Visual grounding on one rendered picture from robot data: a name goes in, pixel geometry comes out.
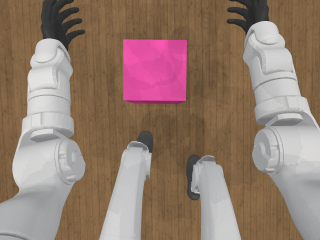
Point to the robot left forearm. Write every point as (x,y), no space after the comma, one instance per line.
(48,96)

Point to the left robot hand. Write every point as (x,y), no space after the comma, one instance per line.
(52,27)

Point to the right robot hand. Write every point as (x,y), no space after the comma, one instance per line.
(257,11)

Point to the robot right forearm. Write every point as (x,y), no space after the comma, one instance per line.
(273,78)

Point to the robot left foot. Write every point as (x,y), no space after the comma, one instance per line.
(146,138)

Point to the robot right thigh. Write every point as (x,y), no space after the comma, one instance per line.
(218,220)

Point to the robot right upper arm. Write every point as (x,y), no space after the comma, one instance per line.
(290,155)

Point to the robot left upper arm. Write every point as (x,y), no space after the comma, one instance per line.
(45,173)

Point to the carton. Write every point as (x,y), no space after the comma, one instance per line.
(154,71)

